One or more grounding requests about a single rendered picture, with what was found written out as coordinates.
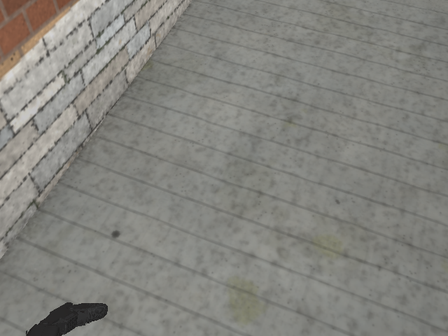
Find robot left hand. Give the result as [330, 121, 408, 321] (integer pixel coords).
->
[26, 302, 108, 336]

